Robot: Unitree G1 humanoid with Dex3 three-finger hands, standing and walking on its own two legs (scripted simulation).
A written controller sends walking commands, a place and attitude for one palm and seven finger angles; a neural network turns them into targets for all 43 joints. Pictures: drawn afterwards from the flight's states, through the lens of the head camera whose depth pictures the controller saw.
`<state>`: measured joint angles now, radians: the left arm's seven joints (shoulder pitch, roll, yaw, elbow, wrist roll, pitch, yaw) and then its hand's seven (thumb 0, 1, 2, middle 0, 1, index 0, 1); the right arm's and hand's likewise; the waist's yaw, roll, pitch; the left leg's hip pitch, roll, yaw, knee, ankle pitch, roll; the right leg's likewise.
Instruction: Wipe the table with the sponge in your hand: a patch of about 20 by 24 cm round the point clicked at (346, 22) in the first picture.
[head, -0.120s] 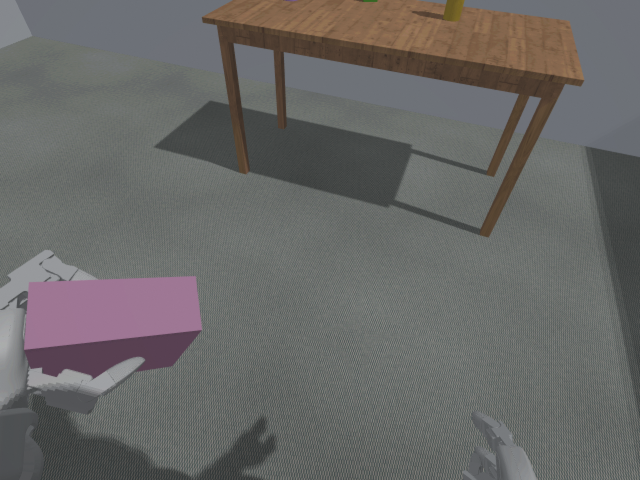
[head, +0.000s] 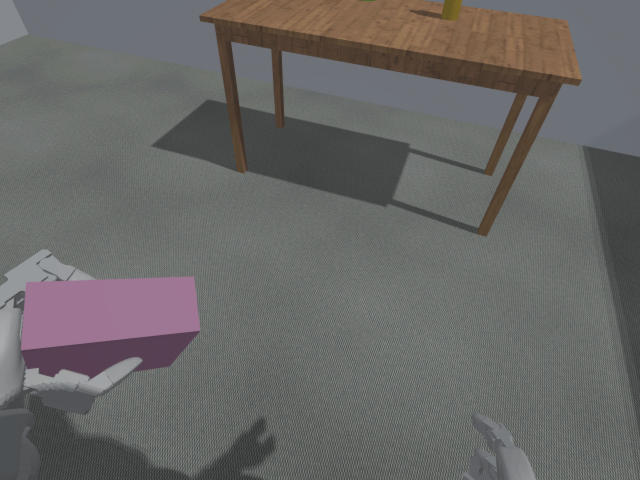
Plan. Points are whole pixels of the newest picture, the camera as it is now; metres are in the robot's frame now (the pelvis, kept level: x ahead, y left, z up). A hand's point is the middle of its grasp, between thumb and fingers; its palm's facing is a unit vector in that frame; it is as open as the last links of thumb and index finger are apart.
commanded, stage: stand and wait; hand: left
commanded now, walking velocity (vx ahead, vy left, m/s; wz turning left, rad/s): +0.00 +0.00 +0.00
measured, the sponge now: (136, 330) +0.23 +0.20 +0.14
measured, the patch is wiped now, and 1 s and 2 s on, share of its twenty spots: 0.00 0.00 0.00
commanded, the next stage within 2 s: look at it before walking up in 0.14 s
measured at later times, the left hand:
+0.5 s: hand (76, 337) +0.21 +0.24 +0.15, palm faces +0.40 -0.83 -0.38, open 9.6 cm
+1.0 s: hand (37, 317) +0.22 +0.29 +0.16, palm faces +0.57 -0.71 -0.42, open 9.6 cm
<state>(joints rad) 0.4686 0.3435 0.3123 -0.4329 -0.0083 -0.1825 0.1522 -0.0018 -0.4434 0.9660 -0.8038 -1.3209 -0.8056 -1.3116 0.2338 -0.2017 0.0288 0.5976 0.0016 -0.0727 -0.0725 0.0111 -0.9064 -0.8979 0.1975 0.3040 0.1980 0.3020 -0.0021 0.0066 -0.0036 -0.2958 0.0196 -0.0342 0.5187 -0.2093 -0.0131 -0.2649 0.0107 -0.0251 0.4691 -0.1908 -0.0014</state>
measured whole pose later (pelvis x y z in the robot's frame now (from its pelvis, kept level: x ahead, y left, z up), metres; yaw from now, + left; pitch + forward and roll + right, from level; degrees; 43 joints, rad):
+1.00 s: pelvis +0.08 +0.00 +0.00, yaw +15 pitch +0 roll +1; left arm 0.50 0.35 0.33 -0.46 0.00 -0.24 0.14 0.00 -0.44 0.97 -0.81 -1.32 -0.81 -1.32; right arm 0.27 -0.20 0.01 0.67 -0.01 -0.04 -0.06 0.01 -0.91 -0.90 0.20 0.30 0.20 0.30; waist -0.01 -0.02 0.00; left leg -0.49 0.04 0.08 0.95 -0.40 0.00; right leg -0.17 -0.07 -0.15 0.54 -0.38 0.00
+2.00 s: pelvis +0.37 +0.03 -0.01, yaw +20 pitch +0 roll +1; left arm 0.42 0.38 0.38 -0.50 -0.02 -0.20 0.16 0.00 -0.45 0.98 -0.81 -1.33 -0.81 -1.32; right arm 0.18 -0.13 0.00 0.60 0.01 -0.07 -0.05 0.01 -0.91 -0.90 0.19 0.30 0.19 0.30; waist -0.02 -0.02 0.04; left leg -0.30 0.10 0.16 0.59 -0.28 -0.01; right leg -0.48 -0.09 -0.08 1.09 -0.48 0.02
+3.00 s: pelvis +0.69 +0.06 +0.00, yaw +37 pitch -1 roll +2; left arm 0.44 0.32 0.34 -0.46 -0.01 -0.20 0.15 0.00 -0.45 0.98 -0.81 -1.33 -0.81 -1.32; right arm 0.20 -0.24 -0.01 0.67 0.00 -0.03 -0.06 0.01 -0.91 -0.90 0.20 0.30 0.20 0.30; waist 0.02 0.02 0.07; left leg -0.54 0.08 0.09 1.13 -0.38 -0.02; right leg -0.23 -0.15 -0.26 0.57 -0.30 -0.01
